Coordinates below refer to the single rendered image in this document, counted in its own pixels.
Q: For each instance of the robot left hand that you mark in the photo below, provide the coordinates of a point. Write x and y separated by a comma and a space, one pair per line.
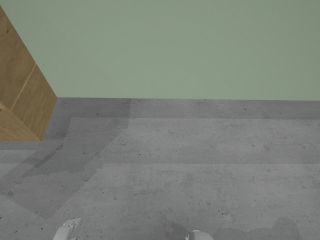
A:
64, 232

